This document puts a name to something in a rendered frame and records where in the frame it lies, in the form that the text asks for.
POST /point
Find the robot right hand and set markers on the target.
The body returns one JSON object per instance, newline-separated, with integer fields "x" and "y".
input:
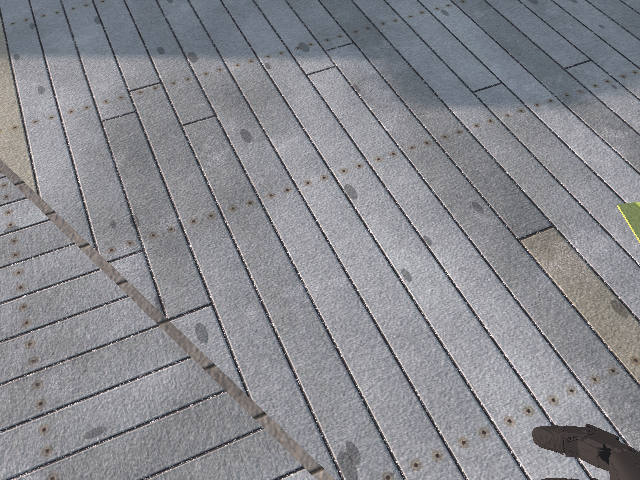
{"x": 592, "y": 445}

